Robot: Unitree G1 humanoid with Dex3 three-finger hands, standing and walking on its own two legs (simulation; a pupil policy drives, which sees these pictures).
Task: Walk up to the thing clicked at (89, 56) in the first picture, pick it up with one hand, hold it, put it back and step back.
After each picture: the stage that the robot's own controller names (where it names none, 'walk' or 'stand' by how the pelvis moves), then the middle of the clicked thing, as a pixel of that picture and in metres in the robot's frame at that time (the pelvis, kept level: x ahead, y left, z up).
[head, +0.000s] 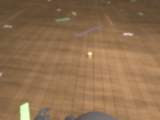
stand; (89, 55) +1.35 -0.03 -0.72
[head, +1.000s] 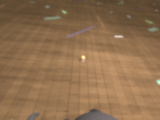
walk; (82, 59) +1.21 +0.02 -0.72
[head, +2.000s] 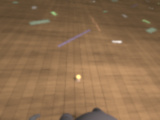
walk; (78, 78) +0.71 +0.08 -0.72
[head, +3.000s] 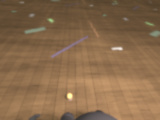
walk; (69, 97) +0.42 +0.19 -0.71
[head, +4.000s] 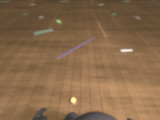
stand; (73, 101) +0.36 +0.18 -0.71
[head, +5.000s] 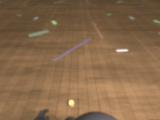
stand; (71, 103) +0.34 +0.19 -0.72
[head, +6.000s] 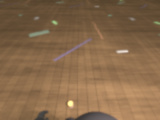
stand; (70, 104) +0.33 +0.20 -0.73
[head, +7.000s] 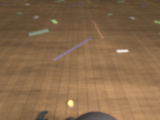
stand; (70, 104) +0.32 +0.19 -0.73
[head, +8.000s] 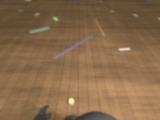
go down; (71, 102) +0.33 +0.19 -0.72
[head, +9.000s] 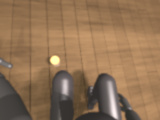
go down; (55, 61) +0.41 +0.24 -0.29
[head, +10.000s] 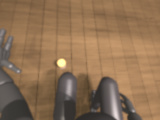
close in; (62, 64) +0.41 +0.23 -0.30
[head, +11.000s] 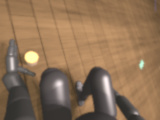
close in; (31, 59) +0.39 +0.27 -0.22
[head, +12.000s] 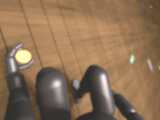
close; (23, 58) +0.39 +0.28 -0.22
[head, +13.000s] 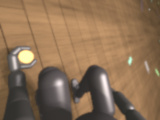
lift; (25, 58) +0.38 +0.27 -0.23
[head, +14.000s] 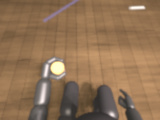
lift; (59, 70) +0.33 +0.21 -0.01
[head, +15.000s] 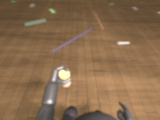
hold; (65, 78) +0.31 +0.17 +0.00
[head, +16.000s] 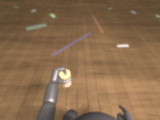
hold; (65, 78) +0.32 +0.17 +0.00
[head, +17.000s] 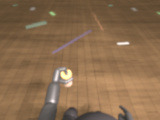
hold; (66, 78) +0.32 +0.16 -0.01
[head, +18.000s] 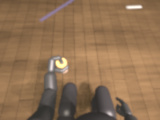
crouch; (62, 66) +0.39 +0.19 -0.09
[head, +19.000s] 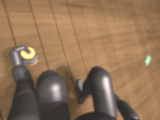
lower; (30, 56) +0.41 +0.26 -0.23
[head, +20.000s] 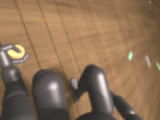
lower; (18, 55) +0.41 +0.29 -0.22
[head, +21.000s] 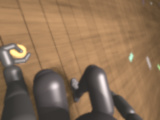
lower; (19, 55) +0.41 +0.29 -0.23
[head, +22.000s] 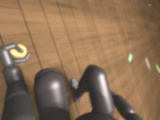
lower; (20, 54) +0.41 +0.28 -0.23
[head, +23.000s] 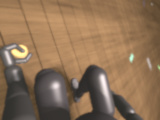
loosen; (21, 55) +0.41 +0.29 -0.23
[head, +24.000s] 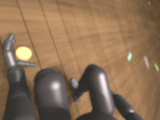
withdraw; (22, 56) +0.40 +0.27 -0.23
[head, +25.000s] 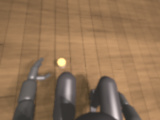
walk; (61, 63) +0.42 +0.23 -0.30
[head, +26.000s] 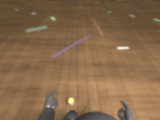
stand; (71, 101) +0.34 +0.16 -0.65
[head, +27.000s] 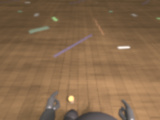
stand; (71, 99) +0.37 +0.19 -0.67
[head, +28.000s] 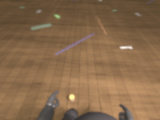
stand; (72, 98) +0.36 +0.18 -0.67
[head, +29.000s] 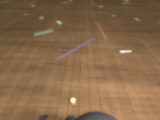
walk; (73, 101) +0.37 +0.18 -0.72
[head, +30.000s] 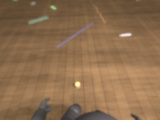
walk; (77, 85) +0.48 +0.15 -0.71
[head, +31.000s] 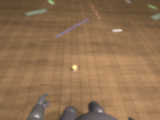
walk; (74, 68) +0.76 +0.17 -0.70
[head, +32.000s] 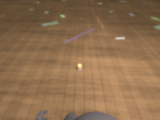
stand; (79, 67) +0.98 +0.18 -0.71
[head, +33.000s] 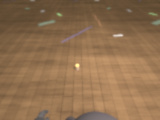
stand; (77, 67) +0.95 +0.21 -0.73
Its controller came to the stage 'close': yes
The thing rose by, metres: 0.72
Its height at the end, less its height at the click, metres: +0.00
